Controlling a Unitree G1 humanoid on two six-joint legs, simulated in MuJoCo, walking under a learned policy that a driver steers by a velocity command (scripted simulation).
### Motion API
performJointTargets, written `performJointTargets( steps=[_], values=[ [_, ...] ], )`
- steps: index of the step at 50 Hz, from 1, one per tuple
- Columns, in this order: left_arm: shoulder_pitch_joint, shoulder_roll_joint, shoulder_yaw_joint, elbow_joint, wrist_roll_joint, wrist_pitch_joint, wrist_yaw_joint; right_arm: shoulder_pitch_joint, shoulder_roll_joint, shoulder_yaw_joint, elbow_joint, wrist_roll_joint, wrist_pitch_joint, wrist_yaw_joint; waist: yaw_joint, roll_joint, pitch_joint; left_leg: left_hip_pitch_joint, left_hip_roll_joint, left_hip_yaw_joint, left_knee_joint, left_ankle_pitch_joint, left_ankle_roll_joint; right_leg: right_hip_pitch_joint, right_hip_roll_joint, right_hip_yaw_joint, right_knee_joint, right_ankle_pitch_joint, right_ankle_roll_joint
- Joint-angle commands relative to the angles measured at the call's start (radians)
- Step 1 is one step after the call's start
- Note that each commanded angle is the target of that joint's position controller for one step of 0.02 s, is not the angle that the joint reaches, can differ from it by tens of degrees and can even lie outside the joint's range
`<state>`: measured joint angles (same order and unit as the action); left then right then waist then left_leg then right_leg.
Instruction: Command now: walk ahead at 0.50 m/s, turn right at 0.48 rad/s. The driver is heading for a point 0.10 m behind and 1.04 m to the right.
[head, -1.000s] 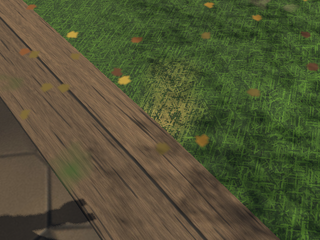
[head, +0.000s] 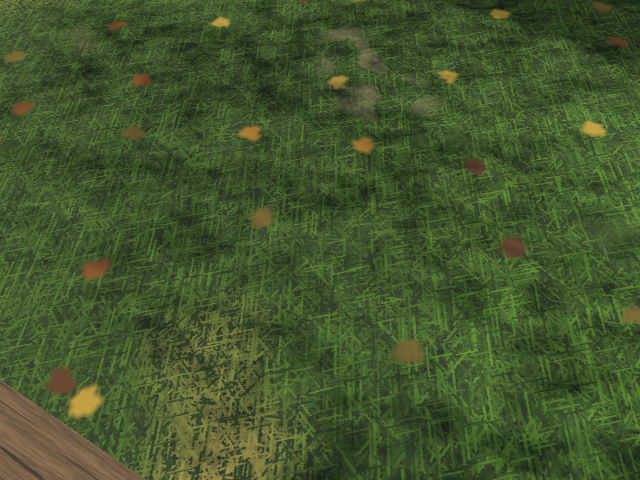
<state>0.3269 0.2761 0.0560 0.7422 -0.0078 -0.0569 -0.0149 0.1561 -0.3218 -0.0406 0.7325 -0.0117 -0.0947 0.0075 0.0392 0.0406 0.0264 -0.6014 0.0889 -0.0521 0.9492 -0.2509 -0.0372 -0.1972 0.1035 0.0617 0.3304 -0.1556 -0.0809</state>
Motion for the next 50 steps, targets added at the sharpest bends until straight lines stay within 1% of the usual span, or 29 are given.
performJointTargets(
  steps=[1, 3, 6, 9, 11, 12, 13, 14, 15, 16, 17, 19, 21, 22, 23, 28, 33, 35, 36, 37, 38, 39, 40, 41, 42, 43, 45, 47, 50],
  values=[
    [-0.050, 0.176, 0.049, -0.072, -0.006, -0.019, 0.020, -0.046, -0.047, -0.010, -0.075, -0.006, -0.002, -0.001, -0.025, -0.085, -0.006, -0.005, -0.013, -0.002, -0.185, 0.176, -0.027, -0.037, -0.228, 0.215, -0.147, 0.179, -0.182],
    [-0.015, 0.186, 0.053, -0.056, -0.010, -0.014, 0.027, -0.123, -0.033, -0.003, -0.095, -0.001, -0.007, 0.005, 0.004, -0.091, 0.000, 0.070, -0.048, 0.002, -0.319, 0.301, -0.028, -0.074, -0.202, 0.194, -0.137, 0.133, -0.152],
    [0.042, 0.188, 0.055, -0.029, -0.021, -0.008, 0.031, -0.191, -0.053, -0.009, -0.120, 0.015, -0.014, 0.013, 0.024, -0.098, 0.000, 0.129, -0.073, -0.021, -0.405, 0.353, -0.018, -0.047, -0.222, 0.244, -0.096, 0.070, -0.132],
    [0.055, 0.182, 0.057, -0.019, -0.020, 0.004, 0.037, -0.180, -0.089, -0.024, -0.125, 0.017, -0.022, 0.016, 0.003, -0.124, -0.009, 0.163, -0.074, -0.042, -0.454, 0.251, 0.012, 0.044, -0.252, 0.321, 0.000, 0.065, -0.106],
    [0.044, 0.160, 0.051, -0.022, -0.015, 0.015, 0.035, -0.072, -0.110, -0.041, -0.099, 0.014, -0.028, 0.010, -0.054, -0.138, -0.053, 0.328, -0.081, -0.010, -0.507, 0.192, 0.053, 0.039, -0.216, 0.326, 0.109, 0.130, -0.074],
    [0.038, 0.113, 0.034, -0.035, -0.007, 0.014, 0.031, 0.046, -0.145, -0.056, -0.084, 0.001, -0.032, 0.003, -0.112, -0.105, -0.159, 0.538, 0.001, -0.069, -0.491, 0.177, 0.101, -0.026, -0.159, 0.279, 0.295, 0.113, -0.042],
    [0.119, 0.048, 0.013, -0.055, -0.012, 0.007, 0.030, 0.180, -0.226, -0.077, -0.071, -0.014, -0.025, -0.006, -0.124, 0.091, -0.323, 0.903, 0.224, -0.369, -0.499, 0.075, 0.217, -0.299, -0.037, 0.148, 0.629, -0.134, 0.028],
    [0.178, 0.068, 0.007, -0.070, -0.027, -0.002, 0.031, 0.228, -0.214, -0.080, -0.042, 0.007, -0.010, 0.004, -0.103, 0.306, -0.383, 0.998, 0.352, -0.727, -0.610, -0.176, 0.301, -0.518, -0.033, 0.105, 0.856, -0.449, 0.054],
    [0.118, 0.159, 0.030, -0.055, -0.036, 0.001, 0.032, 0.177, -0.129, -0.059, -0.060, 0.016, -0.006, 0.003, -0.117, 0.158, -0.242, 0.882, 0.320, -0.660, -0.650, -0.307, 0.267, -0.590, -0.096, 0.130, 0.947, -0.379, 0.062],
    [0.032, 0.180, 0.038, -0.068, -0.028, 0.008, 0.031, 0.130, -0.094, -0.049, -0.065, 0.013, 0.001, -0.001, -0.119, 0.075, -0.135, 0.755, 0.281, -0.504, -0.661, -0.240, 0.230, -0.592, -0.130, 0.090, 0.956, -0.300, 0.067],
    [-0.011, 0.166, 0.038, -0.080, -0.018, 0.012, 0.031, 0.085, -0.075, -0.041, -0.060, 0.005, 0.004, -0.001, -0.097, 0.036, -0.064, 0.635, 0.237, -0.390, -0.689, -0.122, 0.217, -0.562, -0.159, 0.073, 0.918, -0.241, 0.072],
    [-0.017, 0.126, 0.039, -0.086, -0.018, 0.024, 0.025, 0.045, -0.053, -0.035, -0.046, -0.005, -0.001, -0.002, -0.057, 0.077, -0.008, 0.498, 0.185, -0.240, -0.746, 0.014, 0.206, -0.487, -0.207, 0.062, 0.849, -0.176, 0.072],
    [-0.032, 0.088, 0.032, -0.096, -0.019, 0.035, 0.021, 0.045, -0.056, -0.042, -0.029, 0.004, -0.013, -0.001, -0.052, 0.073, 0.002, 0.468, 0.174, -0.145, -0.786, 0.111, 0.219, -0.481, -0.220, 0.044, 0.807, -0.139, 0.078],
    [-0.041, 0.082, 0.032, -0.099, -0.015, 0.039, 0.023, 0.049, -0.059, -0.045, -0.022, 0.004, -0.016, -0.001, -0.052, 0.040, -0.001, 0.479, 0.164, -0.099, -0.797, 0.151, 0.218, -0.494, -0.218, 0.046, 0.793, -0.105, 0.078],
    [-0.061, 0.070, 0.027, -0.117, -0.014, 0.040, 0.020, 0.053, -0.086, -0.053, -0.012, 0.005, -0.019, -0.001, -0.047, 0.058, 0.007, 0.476, 0.189, -0.078, -0.806, 0.198, 0.235, -0.511, -0.230, 0.046, 0.740, -0.072, 0.086],
    [-0.196, 0.054, 0.015, -0.148, -0.013, 0.022, -0.011, 0.078, -0.120, -0.064, 0.018, 0.012, -0.006, -0.008, -0.094, 0.012, 0.026, 0.523, 0.151, 0.113, -0.813, 0.325, 0.202, -0.466, -0.213, -0.019, 0.455, 0.170, 0.077],
    [-0.315, 0.062, 0.015, -0.206, -0.017, 0.025, -0.038, 0.140, -0.164, -0.078, 0.055, 0.036, 0.021, -0.011, -0.115, 0.014, 0.061, 0.649, 0.193, 0.186, -0.771, 0.407, 0.172, -0.447, -0.183, -0.079, 0.308, 0.116, 0.033],
    [-0.287, 0.094, 0.031, -0.215, -0.010, 0.030, -0.041, 0.137, -0.194, -0.087, 0.057, 0.045, 0.035, -0.016, -0.076, 0.041, 0.020, 0.694, 0.196, 0.223, -0.654, 0.716, 0.151, -0.354, -0.127, -0.132, 0.289, 0.009, -0.005],
    [-0.217, 0.123, 0.048, -0.203, -0.008, 0.034, -0.040, 0.133, -0.207, -0.091, 0.055, 0.049, 0.043, -0.019, -0.030, 0.053, -0.030, 0.694, 0.188, 0.244, -0.531, 0.870, 0.140, -0.249, -0.087, -0.159, 0.281, -0.034, -0.030],
    [-0.067, 0.166, 0.075, -0.162, -0.011, 0.038, -0.033, 0.118, -0.200, -0.087, 0.050, 0.052, 0.050, -0.024, 0.058, 0.036, -0.107, 0.625, 0.159, 0.276, -0.336, 0.910, 0.113, -0.036, -0.044, -0.173, 0.221, 0.014, -0.066],
    [0.118, 0.239, 0.110, -0.113, -0.016, 0.048, -0.015, 0.130, -0.163, -0.070, 0.036, 0.031, 0.047, -0.029, 0.138, -0.037, -0.201, 0.393, 0.121, 0.277, -0.045, 0.667, 0.070, 0.283, -0.101, -0.038, 0.203, 0.022, -0.118],
    [0.087, 0.357, 0.123, -0.118, -0.031, 0.041, -0.005, 0.216, -0.015, -0.020, -0.030, -0.015, 0.024, -0.015, 0.009, -0.318, -0.274, -0.070, -0.073, 0.220, 0.311, -0.279, 0.008, 0.596, -0.368, 0.525, 0.132, -0.146, -0.297],
    [0.117, 0.282, 0.098, -0.153, -0.022, 0.023, -0.009, 0.127, -0.080, -0.025, -0.037, 0.017, -0.013, -0.003, 0.080, -0.208, -0.407, -0.179, -0.101, -0.018, 0.431, -0.356, 0.018, 0.638, -0.437, 0.772, -0.014, -0.293, -0.341],
    [0.084, 0.224, 0.078, -0.138, -0.012, 0.007, -0.013, 0.027, -0.134, -0.039, -0.069, 0.056, -0.034, 0.005, 0.094, -0.153, -0.261, -0.258, -0.054, -0.029, 0.415, -0.252, 0.039, 0.547, -0.409, 0.628, -0.041, -0.215, -0.286],
    [0.031, 0.201, 0.070, -0.137, -0.013, -0.001, -0.013, 0.017, -0.122, -0.033, -0.070, 0.048, -0.045, 0.002, 0.050, -0.094, -0.175, -0.220, -0.013, -0.027, 0.327, -0.164, 0.050, 0.404, -0.366, 0.510, -0.041, -0.124, -0.252],
    [-0.041, 0.172, 0.060, -0.146, -0.011, -0.002, -0.011, 0.021, -0.122, -0.037, -0.057, 0.021, -0.047, -0.004, 0.006, -0.061, -0.118, -0.153, 0.015, -0.028, 0.240, -0.114, 0.040, 0.267, -0.328, 0.422, -0.049, -0.018, -0.226],
    [-0.108, 0.147, 0.048, -0.168, 0.007, -0.003, -0.003, 0.052, -0.126, -0.045, -0.048, 0.005, -0.027, -0.002, -0.051, -0.094, -0.085, -0.040, 0.034, -0.033, 0.163, -0.059, 0.020, 0.112, -0.287, 0.348, -0.091, 0.116, -0.222],
    [-0.106, 0.157, 0.050, -0.156, 0.001, -0.009, 0.006, 0.051, -0.099, -0.040, -0.048, -0.003, -0.008, -0.002, -0.062, -0.080, -0.064, -0.009, 0.025, -0.009, 0.084, -0.022, -0.012, 0.023, -0.267, 0.288, -0.110, 0.207, -0.230],
    [-0.066, 0.183, 0.058, -0.128, -0.004, -0.006, 0.025, -0.060, -0.056, -0.023, -0.079, -0.006, 0.000, -0.001, -0.029, -0.084, -0.019, 0.008, -0.008, 0.004, -0.132, 0.169, -0.041, -0.053, -0.212, 0.210, -0.115, 0.185, -0.194]
  ],
)
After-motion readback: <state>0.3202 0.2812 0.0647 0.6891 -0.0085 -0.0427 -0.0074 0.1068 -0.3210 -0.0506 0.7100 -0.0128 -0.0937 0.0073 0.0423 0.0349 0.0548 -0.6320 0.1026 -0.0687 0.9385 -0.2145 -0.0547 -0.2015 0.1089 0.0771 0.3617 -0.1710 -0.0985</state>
